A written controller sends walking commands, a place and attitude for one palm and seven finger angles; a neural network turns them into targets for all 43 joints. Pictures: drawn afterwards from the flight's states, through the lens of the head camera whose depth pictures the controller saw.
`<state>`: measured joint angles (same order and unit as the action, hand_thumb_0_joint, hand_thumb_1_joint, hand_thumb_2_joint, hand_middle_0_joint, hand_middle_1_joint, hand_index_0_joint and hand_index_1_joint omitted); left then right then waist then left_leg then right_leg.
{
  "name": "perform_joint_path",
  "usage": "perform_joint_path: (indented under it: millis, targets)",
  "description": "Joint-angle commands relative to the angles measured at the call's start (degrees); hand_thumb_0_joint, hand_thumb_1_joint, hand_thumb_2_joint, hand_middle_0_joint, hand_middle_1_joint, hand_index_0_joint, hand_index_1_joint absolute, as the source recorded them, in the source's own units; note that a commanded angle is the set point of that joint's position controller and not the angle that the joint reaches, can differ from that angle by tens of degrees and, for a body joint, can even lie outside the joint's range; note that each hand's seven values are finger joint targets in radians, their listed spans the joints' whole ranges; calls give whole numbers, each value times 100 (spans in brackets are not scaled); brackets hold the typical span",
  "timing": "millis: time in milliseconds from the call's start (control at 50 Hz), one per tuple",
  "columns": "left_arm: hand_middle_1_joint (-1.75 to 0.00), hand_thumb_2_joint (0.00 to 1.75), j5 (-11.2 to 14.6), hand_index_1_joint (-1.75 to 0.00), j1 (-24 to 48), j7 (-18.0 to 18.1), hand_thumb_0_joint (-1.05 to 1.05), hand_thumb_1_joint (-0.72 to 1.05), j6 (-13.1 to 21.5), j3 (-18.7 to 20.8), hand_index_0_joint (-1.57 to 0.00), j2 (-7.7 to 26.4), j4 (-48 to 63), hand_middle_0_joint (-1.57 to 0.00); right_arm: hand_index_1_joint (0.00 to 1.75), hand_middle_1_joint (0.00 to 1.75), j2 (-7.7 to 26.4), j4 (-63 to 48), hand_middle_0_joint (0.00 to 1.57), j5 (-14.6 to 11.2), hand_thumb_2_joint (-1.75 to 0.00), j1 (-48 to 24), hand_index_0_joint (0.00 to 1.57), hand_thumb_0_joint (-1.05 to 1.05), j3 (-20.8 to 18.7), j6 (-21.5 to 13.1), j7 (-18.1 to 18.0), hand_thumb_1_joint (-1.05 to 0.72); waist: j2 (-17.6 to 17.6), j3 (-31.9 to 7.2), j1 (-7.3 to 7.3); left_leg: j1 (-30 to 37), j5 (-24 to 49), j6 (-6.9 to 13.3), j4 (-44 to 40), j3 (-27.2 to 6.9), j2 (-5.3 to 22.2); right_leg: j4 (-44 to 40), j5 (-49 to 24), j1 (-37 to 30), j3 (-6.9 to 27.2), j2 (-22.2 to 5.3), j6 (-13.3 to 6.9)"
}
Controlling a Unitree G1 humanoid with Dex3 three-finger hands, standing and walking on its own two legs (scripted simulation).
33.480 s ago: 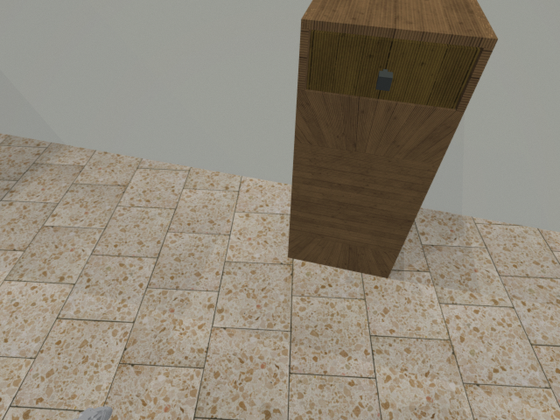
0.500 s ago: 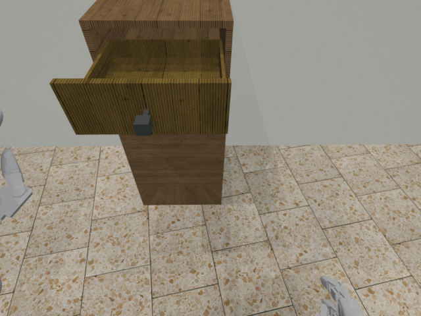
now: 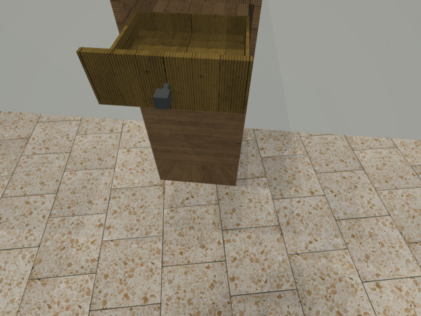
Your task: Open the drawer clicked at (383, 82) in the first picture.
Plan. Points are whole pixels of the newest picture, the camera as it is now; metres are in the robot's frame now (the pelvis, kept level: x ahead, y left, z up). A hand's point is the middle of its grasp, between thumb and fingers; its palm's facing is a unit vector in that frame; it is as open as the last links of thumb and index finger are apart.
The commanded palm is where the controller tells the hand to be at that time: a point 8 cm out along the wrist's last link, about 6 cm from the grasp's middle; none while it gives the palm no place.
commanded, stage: let the arm hang, fingers relaxed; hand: left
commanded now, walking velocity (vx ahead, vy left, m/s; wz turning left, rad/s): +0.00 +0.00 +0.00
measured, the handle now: (164, 94) +0.55 +0.15 +0.10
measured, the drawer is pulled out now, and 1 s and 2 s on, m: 0.29 0.29 0.29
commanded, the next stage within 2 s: look to check the result in 0.58 s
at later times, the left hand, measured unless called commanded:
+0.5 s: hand out of the picture +0.02 +0.17 -0.17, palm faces +0.02 -0.98 -0.20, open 7.3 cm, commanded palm none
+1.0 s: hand out of the picture +0.02 +0.16 -0.17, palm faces +0.02 -0.98 -0.20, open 7.4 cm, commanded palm none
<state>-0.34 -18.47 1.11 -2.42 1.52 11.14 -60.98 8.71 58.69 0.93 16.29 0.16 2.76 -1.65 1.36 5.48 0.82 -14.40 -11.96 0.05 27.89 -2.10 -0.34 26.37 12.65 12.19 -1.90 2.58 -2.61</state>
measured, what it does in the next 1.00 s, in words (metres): stands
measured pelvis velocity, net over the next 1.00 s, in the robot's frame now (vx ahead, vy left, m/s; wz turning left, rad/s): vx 0.02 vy -0.01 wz -0.03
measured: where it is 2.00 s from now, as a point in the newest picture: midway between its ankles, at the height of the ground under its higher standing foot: outside the picture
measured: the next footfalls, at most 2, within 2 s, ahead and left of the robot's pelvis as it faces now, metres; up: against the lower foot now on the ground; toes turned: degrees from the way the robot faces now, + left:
none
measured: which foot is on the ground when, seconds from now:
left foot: down 0.00-1.00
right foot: down 0.00-1.00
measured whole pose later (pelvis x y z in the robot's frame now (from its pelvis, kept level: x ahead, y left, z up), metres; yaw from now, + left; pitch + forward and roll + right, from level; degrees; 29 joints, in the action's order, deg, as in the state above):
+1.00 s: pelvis +0.02 -0.01 +0.00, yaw -1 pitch -2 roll +0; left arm -0.2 -15.1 1.9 0.0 1.3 7.3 -65.4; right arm 7.4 63.7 0.8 15.8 -0.3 0.8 -2.5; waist 1.3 3.6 -0.8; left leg -10.5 -11.5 -0.5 23.7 -0.7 0.2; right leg 23.8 12.6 9.5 -0.4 3.0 -3.1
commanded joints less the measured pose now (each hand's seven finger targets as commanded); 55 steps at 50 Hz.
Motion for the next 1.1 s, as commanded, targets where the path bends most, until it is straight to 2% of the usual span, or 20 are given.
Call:
perform_joint_path:
  millis: [0, 100, 120, 260, 300, 380, 440, 480, 580, 600, 620, 720, 740, 820, 900, 920, 1000, 1080]
  targets:
    - [-30, 90, -28, -30, 10, 34, 0, 90, 211, 49, -20, 485, 54, -20, 30, 30, 739, -107, 20, 10, -90, 255, 20, 0, -209, -192, -62, -90, -79, -329, -145, 123, -637, 264, -941, -572, 571, -809, 565, 20, 755, -610, -54]
    - [-30, 90, -37, -30, -6, 71, 0, 90, 231, 48, -20, 426, -150, -20, 30, 30, 546, 152, 20, 20, -90, 445, 20, 0, -177, -164, -45, -90, -515, 76, -176, 216, -387, 217, -768, -327, 456, -1130, 1149, 483, 848, -710, -51]
    - [-30, 90, -38, -30, -3, 74, 0, 90, 231, 48, -20, 394, -168, -20, 30, 30, 503, 198, 20, 34, -90, 484, 20, 0, -165, -169, -44, -90, -450, 86, -207, 248, -318, 211, -753, -306, 436, -1124, 1143, 536, 885, -730, -56]
    - [-30, 90, -24, -30, 11, 86, 0, 90, 239, 83, -20, 345, -242, -20, 30, 30, 380, 343, 20, 50, -90, 551, 20, 0, -129, -203, -58, -90, -77, 160, -164, 91, -272, 187, -813, -298, 440, -1013, 944, 437, 901, -710, -78]
    - [-30, 90, -22, -30, -6, 94, 0, 90, 249, 91, -20, 354, -231, -20, 30, 30, 364, 351, 20, 41, -90, 587, 20, 0, -133, -212, -63, -90, -209, 127, -137, 65, -206, 182, -800, -284, 456, -1021, 885, 331, 885, -706, -76]
    - [-30, 90, -7, -30, 40, 92, 0, 90, 259, 100, -20, 316, -255, -20, 30, 30, 302, 401, 20, 44, -90, 621, 20, 0, -127, -239, -75, -90, 6, 95, -141, 90, 35, 158, -769, -252, 444, -963, 631, 246, 885, -732, -91]
    - [-30, 90, -1, -30, 63, 92, 0, 90, 261, 97, -20, 315, -244, -20, 30, 30, 291, 424, 20, 44, -90, 654, 20, 0, -123, -240, -80, -90, -35, 136, -139, 60, 43, 150, -765, -261, 452, -988, 621, 208, 890, -723, -90]
    - [-30, 90, 3, -30, 64, 93, 0, 90, 269, 98, -20, 294, -233, -20, 30, 30, 286, 440, 20, 47, -90, 680, 20, 0, -131, -249, -87, -90, 60, 61, -150, 142, 155, 149, -752, -256, 462, -966, 486, 176, 875, -728, -104]
    - [-30, 90, 6, -30, 70, 98, 0, 90, 269, 93, -20, 281, -239, -20, 30, 30, 311, 439, 20, 35, -90, 675, 20, 0, -143, -250, -95, -90, -4, 42, -158, 197, 132, 149, -775, -290, 490, -945, 419, 160, 872, -698, -95]
    - [-30, 90, 2, -30, 49, 105, 0, 90, 275, 96, -20, 300, -227, -20, 30, 30, 305, 435, 20, 28, -90, 689, 20, 0, -153, -251, -95, -90, -133, 6, -149, 212, 169, 154, -770, -277, 510, -949, 372, 108, 848, -684, -91]
    - [-30, 90, 5, -30, 59, 103, 0, 90, 274, 85, -20, 268, -244, -20, 30, 30, 321, 442, 20, 31, -90, 659, 20, 0, -147, -256, -98, -90, -48, 6, -155, 247, 237, 152, -752, -268, 499, -936, 295, 120, 858, -700, -90]
    - [-30, 90, 6, -30, 23, 114, 0, 90, 288, 78, -20, 256, -249, -20, 30, 30, 325, 442, 20, 21, -90, 617, 20, 0, -153, -265, -108, -90, -76, -85, -169, 335, 369, 152, -740, -273, 523, -896, 72, 52, 839, -691, -80]
    - [-30, 90, 6, -30, 46, 112, 0, 90, 282, 78, -20, 259, -262, -20, 30, 30, 322, 450, 20, 22, -90, 609, 20, 0, -152, -263, -109, -90, 24, -63, -169, 333, 334, 145, -750, -267, 518, -894, 104, 76, 846, -697, -82]
    - [-30, 90, 0, -30, 34, 116, 0, 90, 283, 73, -20, 249, -262, -20, 30, 30, 335, 438, 20, 16, -90, 548, 20, 0, -153, -262, -110, -90, -63, -15, -174, 362, 349, 150, -780, -271, 540, -880, 24, 98, 819, -675, -66]
    - [-30, 90, -1, -30, -2, 124, 0, 90, 299, 65, -20, 254, -273, -20, 30, 30, 357, 425, 20, 6, -90, 463, 20, 0, -161, -271, -116, -90, -68, -126, -159, 483, 501, 158, -758, -275, 561, -844, -216, 29, 813, -670, -60]
    - [-30, 90, -4, -30, 10, 121, 0, 90, 295, 63, -20, 243, -278, -20, 30, 30, 359, 425, 20, 10, -90, 446, 20, 0, -157, -273, -117, -90, 18, -97, -172, 476, 498, 152, -768, -259, 557, -846, -233, 49, 826, -689, -58]
    - [-30, 90, -5, -30, 7, 122, 0, 90, 304, 61, -20, 287, -282, -20, 30, 30, 387, 430, 20, 3, -90, 399, 20, 0, -159, -264, -110, -90, -204, -56, -165, 492, 478, 146, -781, -252, 559, -900, -174, 47, 819, -680, -44]
    - [-30, 90, -1, -30, 44, 119, 0, 90, 306, 57, -20, 286, -286, -20, 30, 30, 405, 452, 20, 12, -90, 328, 20, 0, -150, -262, -108, -90, -99, -10, -171, 517, 495, 130, -783, -233, 540, -917, -220, 64, 839, -709, -44]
